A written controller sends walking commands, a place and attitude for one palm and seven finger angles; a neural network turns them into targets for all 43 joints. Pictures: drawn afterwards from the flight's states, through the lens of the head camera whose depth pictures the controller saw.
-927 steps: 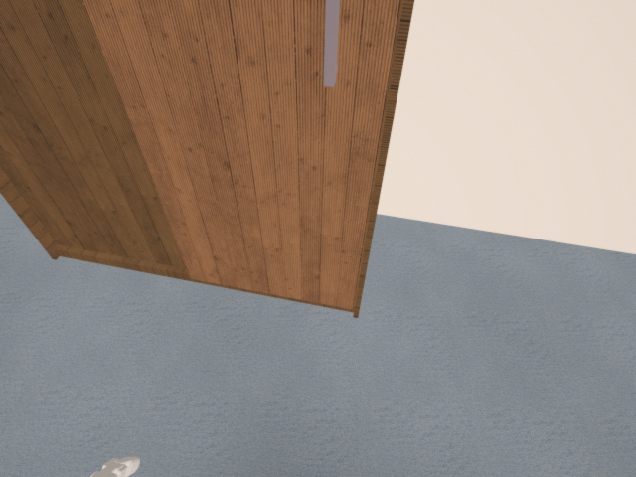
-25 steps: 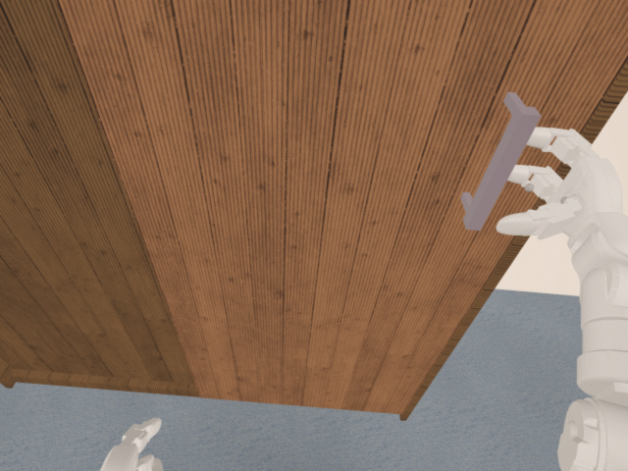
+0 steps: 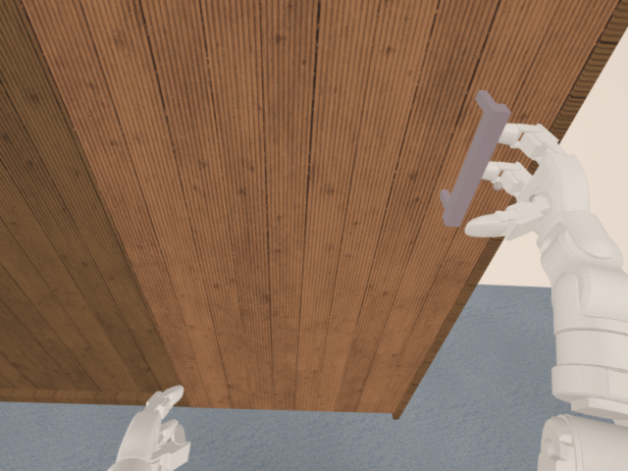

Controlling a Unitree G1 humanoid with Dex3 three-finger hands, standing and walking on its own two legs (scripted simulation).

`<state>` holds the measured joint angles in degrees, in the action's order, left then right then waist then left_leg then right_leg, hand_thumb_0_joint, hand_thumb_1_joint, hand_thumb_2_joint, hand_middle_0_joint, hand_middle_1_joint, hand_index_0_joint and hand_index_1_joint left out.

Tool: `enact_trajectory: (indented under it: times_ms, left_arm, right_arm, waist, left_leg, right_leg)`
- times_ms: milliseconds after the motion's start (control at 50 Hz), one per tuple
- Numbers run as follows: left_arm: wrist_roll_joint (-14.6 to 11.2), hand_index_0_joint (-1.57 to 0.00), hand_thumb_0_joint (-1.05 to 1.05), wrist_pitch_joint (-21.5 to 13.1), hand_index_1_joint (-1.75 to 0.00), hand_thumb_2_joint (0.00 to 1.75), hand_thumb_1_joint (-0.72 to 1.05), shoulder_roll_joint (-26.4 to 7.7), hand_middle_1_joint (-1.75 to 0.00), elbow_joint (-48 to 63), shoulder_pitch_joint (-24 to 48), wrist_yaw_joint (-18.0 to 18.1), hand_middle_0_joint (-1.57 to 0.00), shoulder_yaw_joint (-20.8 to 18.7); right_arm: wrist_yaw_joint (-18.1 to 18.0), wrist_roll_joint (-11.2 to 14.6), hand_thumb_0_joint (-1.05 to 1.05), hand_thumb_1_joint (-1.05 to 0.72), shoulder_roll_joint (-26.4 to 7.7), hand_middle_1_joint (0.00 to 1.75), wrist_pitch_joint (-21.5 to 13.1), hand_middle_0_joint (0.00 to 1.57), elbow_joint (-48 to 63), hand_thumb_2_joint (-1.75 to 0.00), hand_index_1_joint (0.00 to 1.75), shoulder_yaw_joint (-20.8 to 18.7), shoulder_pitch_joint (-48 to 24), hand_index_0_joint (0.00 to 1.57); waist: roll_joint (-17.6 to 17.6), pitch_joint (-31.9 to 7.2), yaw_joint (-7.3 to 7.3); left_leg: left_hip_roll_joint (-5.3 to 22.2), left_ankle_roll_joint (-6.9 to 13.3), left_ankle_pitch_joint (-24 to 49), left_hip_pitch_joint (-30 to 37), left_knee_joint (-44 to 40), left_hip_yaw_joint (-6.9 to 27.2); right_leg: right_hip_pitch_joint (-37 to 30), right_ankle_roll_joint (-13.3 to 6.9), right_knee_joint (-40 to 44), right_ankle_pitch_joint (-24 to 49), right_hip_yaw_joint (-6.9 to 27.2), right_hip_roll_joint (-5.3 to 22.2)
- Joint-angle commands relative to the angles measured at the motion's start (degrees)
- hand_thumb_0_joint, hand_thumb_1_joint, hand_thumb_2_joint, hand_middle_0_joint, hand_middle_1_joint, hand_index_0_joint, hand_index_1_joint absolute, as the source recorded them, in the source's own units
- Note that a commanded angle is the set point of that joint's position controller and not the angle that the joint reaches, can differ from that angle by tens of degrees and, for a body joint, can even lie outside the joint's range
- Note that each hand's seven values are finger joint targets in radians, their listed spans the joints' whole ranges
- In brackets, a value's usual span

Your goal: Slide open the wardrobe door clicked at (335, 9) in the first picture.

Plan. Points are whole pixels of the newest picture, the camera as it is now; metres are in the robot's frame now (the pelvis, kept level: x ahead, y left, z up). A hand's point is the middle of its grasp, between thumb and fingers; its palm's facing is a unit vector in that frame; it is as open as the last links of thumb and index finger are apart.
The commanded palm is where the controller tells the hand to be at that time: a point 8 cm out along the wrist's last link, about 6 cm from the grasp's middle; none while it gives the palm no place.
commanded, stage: slide the fingers in behind the handle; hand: right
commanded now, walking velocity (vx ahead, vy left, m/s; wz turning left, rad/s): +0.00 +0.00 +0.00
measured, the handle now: (467, 162) +0.45 -0.16 +0.21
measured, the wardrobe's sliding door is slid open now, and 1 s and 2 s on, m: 0.00 0.00 0.00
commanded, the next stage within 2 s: grip the handle and tug to test in 1.10 s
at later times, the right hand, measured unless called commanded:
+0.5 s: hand (469, 185) +0.39 -0.15 +0.22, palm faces -0.01 +1.00 +0.00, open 14.2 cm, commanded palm +0.37 -0.20 +0.22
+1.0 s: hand (464, 184) +0.39 -0.14 +0.22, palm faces +0.00 +1.00 +0.00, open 14.0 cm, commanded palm +0.37 -0.19 +0.22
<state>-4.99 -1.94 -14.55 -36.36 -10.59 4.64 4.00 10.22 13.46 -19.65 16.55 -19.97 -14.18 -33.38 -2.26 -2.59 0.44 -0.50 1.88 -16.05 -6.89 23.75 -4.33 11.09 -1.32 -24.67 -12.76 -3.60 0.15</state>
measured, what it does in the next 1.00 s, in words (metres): stands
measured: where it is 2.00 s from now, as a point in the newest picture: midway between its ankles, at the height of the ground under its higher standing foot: outside the picture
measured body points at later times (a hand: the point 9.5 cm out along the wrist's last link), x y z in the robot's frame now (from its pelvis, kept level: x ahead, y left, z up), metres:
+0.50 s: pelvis +0.00 +0.00 +0.00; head -0.02 +0.03 +0.45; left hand +0.16 +0.24 -0.10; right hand +0.38 -0.20 +0.22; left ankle -0.04 +0.09 -0.74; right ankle +0.01 -0.10 -0.74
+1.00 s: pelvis +0.00 +0.01 +0.00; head -0.02 +0.03 +0.45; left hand +0.17 +0.25 -0.10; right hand +0.38 -0.20 +0.22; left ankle -0.04 +0.09 -0.74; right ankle +0.01 -0.10 -0.74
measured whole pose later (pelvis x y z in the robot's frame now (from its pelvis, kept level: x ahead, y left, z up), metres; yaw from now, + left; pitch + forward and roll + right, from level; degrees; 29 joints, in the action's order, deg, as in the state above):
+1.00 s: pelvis +0.00 +0.01 +0.00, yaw +0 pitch -1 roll +0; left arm -4.8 1.1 -14.8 -37.0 -11.2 4.2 3.4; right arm 6.2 12.9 -16.6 19.6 -17.2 -12.1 -32.5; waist -2.6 -2.8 0.1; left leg -1.2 2.7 -16.1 -6.1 23.3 -4.1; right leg 9.9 -0.5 -23.6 -12.5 -3.6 0.8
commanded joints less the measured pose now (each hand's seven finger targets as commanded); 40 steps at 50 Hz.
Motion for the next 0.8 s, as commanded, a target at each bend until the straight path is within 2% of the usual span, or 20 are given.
enact_trajectory:
  times_ms: [0, 40, 80, 140, 220, 240, 280, 320, 340, 420, 440, 500, 540, 560, 600, 640, 660, 680, 720, 780]
  left_arm:
    - [-0.19, -0.20, 0.00, -2.22, -0.30, 0.90, 0.90, -7.31, -0.30, 7.81, 5.97, 0.52, -0.20, -2.99]
    - [-0.23, -0.20, 0.00, -1.76, -0.30, 0.90, 0.90, -7.68, -0.30, 8.10, 6.18, 0.42, -0.20, -3.16]
    - [-0.25, -0.20, 0.00, -1.74, -0.30, 0.90, 0.90, -7.22, -0.30, 8.58, 6.68, 0.40, -0.20, -3.06]
    - [-0.14, -0.20, 0.00, -1.70, -0.30, 0.90, 0.90, -7.26, -0.30, 8.43, 6.82, 0.40, -0.20, -3.13]
    - [0.04, -0.20, 0.00, -2.02, -0.30, 0.90, 0.90, -6.91, -0.30, 8.21, 6.99, 0.48, -0.20, -3.07]
    - [0.15, -0.20, 0.00, -1.92, -0.30, 0.90, 0.90, -7.10, -0.30, 8.02, 6.89, 0.44, -0.20, -3.22]
    - [0.14, -0.20, 0.00, -2.02, -0.30, 0.90, 0.90, -6.70, -0.30, 8.00, 6.91, 0.31, -0.20, -3.08]
    - [0.18, -0.20, 0.00, -1.99, -0.30, 0.90, 0.90, -6.67, -0.30, 8.18, 7.10, 0.13, -0.20, -3.13]
    - [0.26, -0.20, 0.00, -1.78, -0.30, 0.90, 0.90, -6.87, -0.30, 8.01, 7.22, 0.09, -0.20, -3.26]
    - [0.09, -0.20, 0.00, -1.26, -0.30, 0.90, 0.90, -6.91, -0.30, 7.69, 7.25, 0.24, -0.20, -3.08]
    - [0.19, -0.20, 0.00, -1.01, -0.30, 0.90, 0.90, -7.27, -0.30, 7.40, 7.00, 0.32, -0.20, -3.23]
    - [0.16, -0.20, 0.00, -0.95, -0.30, 0.90, 0.90, -6.76, -0.30, 7.72, 7.33, 0.45, -0.20, -3.02]
    - [0.26, -0.20, 0.00, -0.82, -0.30, 0.90, 0.90, -6.88, -0.30, 7.69, 7.19, 0.38, -0.20, -3.01]
    - [0.23, -0.20, 0.00, -0.92, -0.30, 0.90, 0.90, -6.59, -0.30, 7.89, 7.32, 0.33, -0.20, -2.98]
    - [0.30, -0.20, 0.00, -1.19, -0.30, 0.90, 0.90, -6.26, -0.30, 8.07, 7.25, 0.14, -0.20, -2.99]
    - [0.36, -0.20, 0.00, -0.85, -0.30, 0.90, 0.90, -6.77, -0.30, 7.92, 7.07, 0.06, -0.20, -3.07]
    - [0.29, -0.20, 0.00, -0.76, -0.30, 0.90, 0.90, -6.61, -0.30, 7.96, 7.24, 0.12, -0.20, -2.99]
    - [0.26, -0.20, 0.00, -0.71, -0.30, 0.90, 0.90, -6.65, -0.30, 7.90, 6.99, 0.17, -0.20, -3.14]
    - [0.00, -0.20, 0.00, -0.48, -0.30, 0.90, 0.90, -6.71, -0.30, 7.95, 7.26, 0.22, -0.20, -3.05]
    - [0.05, -0.20, 0.00, -0.48, -0.30, 0.90, 0.90, -6.60, -0.30, 8.30, 7.49, 0.05, -0.20, -3.20]
  right_arm:
    - [0.01, 0.68, 0.00, 0.50, -10.75, 1.20, -2.80, 0.30, 10.46, -0.30, 1.20, -2.22, -26.02, 0.30]
    - [-0.25, 0.58, 0.00, 0.50, -12.15, 1.20, -2.26, 0.30, 10.91, -0.30, 1.20, -3.28, -23.86, 0.30]
    - [-0.39, 0.50, 0.00, 0.50, -9.79, 1.20, -1.99, 0.30, 13.09, -0.30, 1.20, -1.31, -25.90, 0.30]
    - [-1.17, 0.65, 0.00, 0.50, -10.15, 1.20, -2.71, 0.30, 14.97, -0.30, 1.20, -1.58, -26.63, 0.30]
    - [-2.18, 0.74, 0.00, 0.50, -8.45, 1.20, -3.28, 0.30, 16.46, -0.30, 1.20, -0.91, -27.94, 0.30]
    - [-2.62, 0.60, 0.00, 0.50, -10.00, 1.20, -3.44, 0.30, 16.96, -0.30, 1.20, -2.15, -26.77, 0.30]
    - [-2.93, 0.25, 0.00, 0.50, -7.04, 1.20, -3.00, 0.30, 16.63, -0.30, 1.20, 0.04, -27.37, 0.30]
    - [-3.44, -0.07, 0.00, 0.50, -6.88, 1.20, -2.66, 0.30, 17.74, -0.30, 1.20, 0.07, -26.68, 0.30]
    - [-3.63, -0.05, 0.00, 0.50, -7.43, 1.20, -2.48, 0.30, 17.56, -0.30, 1.20, -0.48, -24.89, 0.30]
    - [-3.75, 0.19, 0.00, 0.50, -6.24, 1.20, -0.73, 0.30, 14.30, -0.30, 1.20, 0.27, -25.38, 0.30]
    - [-3.89, 0.26, 0.00, 0.50, -8.40, 1.20, -0.66, 0.30, 13.25, -0.30, 1.20, -1.49, -24.37, 0.30]
    - [-4.11, -0.07, 0.00, 0.50, -7.83, 1.20, -0.87, 0.30, 14.21, -0.30, 1.20, -0.74, -27.92, 0.30]
    - [-4.44, -0.27, 0.00, 0.50, -8.82, 1.20, -1.35, 0.30, 14.19, -0.30, 1.20, -1.47, -26.74, 0.30]
    - [-4.42, -0.40, 0.00, 0.50, -7.87, 1.20, -1.85, 0.30, 16.07, -0.30, 1.20, -0.31, -29.39, 0.30]
    - [-4.53, -0.37, 0.00, 0.50, -6.51, 1.20, -2.38, 0.30, 16.60, -0.30, 1.20, 0.27, -28.95, 0.30]
    - [-4.40, -0.13, 0.00, 0.50, -8.86, 1.20, -2.52, 0.30, 15.30, -0.30, 1.20, -1.84, -25.60, 0.30]
    - [-4.09, -0.06, 0.00, 0.50, -7.40, 1.20, -2.39, 0.30, 15.03, -0.30, 1.20, -0.58, -26.29, 0.30]
    - [-4.10, -0.02, 0.00, 0.50, -8.29, 1.20, -1.96, 0.30, 13.80, -0.30, 1.20, -1.67, -25.78, 0.30]
    - [-3.92, -0.13, 0.00, 0.50, -7.07, 1.20, -1.30, 0.30, 13.43, -0.30, 1.20, -0.16, -26.45, 0.30]
    - [-4.21, -0.25, 0.00, 0.50, -6.85, 1.20, -0.89, 0.30, 14.31, -0.30, 1.20, -0.39, -25.37, 0.30]
  waist:
    - [1.54, -13.00, -0.94]
    - [2.06, -13.52, -0.05]
    - [0.87, -14.04, -0.54]
    - [2.48, -13.89, -0.61]
    - [1.52, -14.57, -0.82]
    - [2.18, -15.17, -0.34]
    - [1.03, -14.44, -0.68]
    - [0.17, -15.28, -0.37]
    - [1.29, -15.46, 0.02]
    - [4.03, -12.67, -0.63]
    - [5.32, -12.48, -0.21]
    - [3.20, -12.58, -0.64]
    - [2.52, -13.49, -0.15]
    - [1.57, -14.43, -0.72]
    - [0.22, -15.47, -0.58]
    - [2.78, -15.27, 0.13]
    - [3.05, -15.42, -0.31]
    - [3.90, -14.76, -0.20]
    - [3.53, -13.16, -0.57]
    - [3.20, -13.80, -0.05]
  left_leg:
    - [0.60, -0.31, 20.54, -3.05, -2.64, 2.85]
    - [0.77, -0.22, 20.96, -1.84, -2.57, 2.89]
    - [0.75, -0.20, 21.40, -2.04, -2.23, 2.76]
    - [0.62, -0.24, 20.49, -2.08, -2.68, 2.85]
    - [0.40, -0.27, 19.25, -2.57, -2.64, 2.79]
    - [0.44, -0.21, 19.95, -1.65, -2.68, 2.86]
    - [0.36, -0.16, 19.78, -2.42, -2.58, 2.67]
    - [0.38, -0.09, 20.28, -1.96, -2.33, 2.66]
    - [0.43, -0.13, 20.85, -1.30, -2.50, 2.71]
    - [0.37, -0.66, 19.71, -2.12, -3.16, 2.87]
    - [0.46, -0.72, 19.31, -1.59, -3.56, 3.16]
    - [0.57, -0.76, 18.75, -1.90, -3.61, 3.45]
    - [0.60, -0.63, 19.38, -1.20, -3.48, 3.55]
    - [0.67, -0.65, 20.33, -0.94, -3.33, 3.64]
    - [0.60, -0.47, 21.72, -0.70, -2.84, 3.54]
    - [0.59, -0.53, 22.63, 0.51, -2.91, 3.53]
    - [0.67, -0.77, 23.16, 0.59, -2.90, 3.68]
    - [0.62, -0.87, 23.12, 0.42, -3.02, 3.57]
    - [0.61, -0.99, 21.26, -0.86, -3.39, 3.58]
    - [0.56, -0.92, 22.21, -0.72, -3.24, 3.61]
  right_leg:
    - [-11.16, -1.63, 0.34, 14.82, 4.26, 0.42]
    - [-10.76, -1.64, 0.44, 15.50, 4.20, 0.51]
    - [-11.40, -1.57, 0.43, 16.09, 4.25, 0.36]
    - [-11.76, -1.72, 0.35, 15.82, 4.41, 0.60]
    - [-12.68, -1.59, 0.71, 15.06, 4.54, 0.53]
    - [-12.81, -1.64, 0.54, 15.96, 4.51, 0.65]
    - [-13.01, -1.54, 0.72, 16.02, 4.58, 0.56]
    - [-13.42, -1.41, 0.76, 16.74, 4.52, 0.59]
    - [-13.27, -1.46, 0.59, 17.16, 4.43, 0.66]
    - [-10.87, -1.77, 1.10, 14.11, 3.90, 0.45]
    - [-10.25, -1.94, 1.05, 13.54, 3.87, 0.41]
    - [-10.47, -2.01, 1.26, 12.95, 3.53, 0.17]
    - [-10.75, -1.95, 1.01, 13.87, 3.57, 0.19]
    - [-11.49, -2.02, 0.94, 14.54, 3.48, 0.08]
    - [-12.41, -1.92, 0.61, 15.73, 3.57, 0.03]
    - [-11.50, -1.95, 0.61, 16.17, 3.59, 0.14]
    - [-11.33, -2.06, 0.83, 15.85, 3.39, -0.02]
    - [-10.81, -2.08, 0.82, 15.44, 3.29, -0.02]
    - [-10.18, -2.05, 1.05, 13.69, 3.15, -0.08]
    - [-10.93, -2.17, 0.83, 14.89, 3.28, -0.08]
